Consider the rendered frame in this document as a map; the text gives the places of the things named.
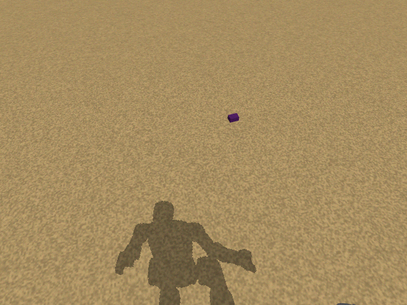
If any small box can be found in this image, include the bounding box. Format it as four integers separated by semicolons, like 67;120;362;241
228;113;239;123

